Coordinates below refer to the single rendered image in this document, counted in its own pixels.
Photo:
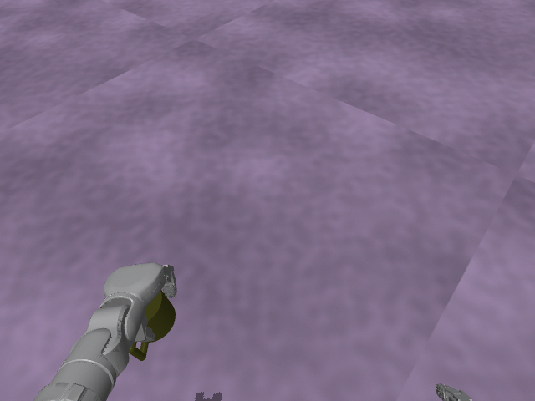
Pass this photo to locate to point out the mug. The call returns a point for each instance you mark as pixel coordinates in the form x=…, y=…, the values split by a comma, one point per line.
x=161, y=316

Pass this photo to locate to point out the left robot arm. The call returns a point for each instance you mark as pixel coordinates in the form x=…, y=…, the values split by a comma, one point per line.
x=97, y=358

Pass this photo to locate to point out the right robot hand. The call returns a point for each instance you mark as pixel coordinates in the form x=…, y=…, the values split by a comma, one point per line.
x=447, y=393

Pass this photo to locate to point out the left robot hand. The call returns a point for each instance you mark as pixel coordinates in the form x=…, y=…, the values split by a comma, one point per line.
x=144, y=281

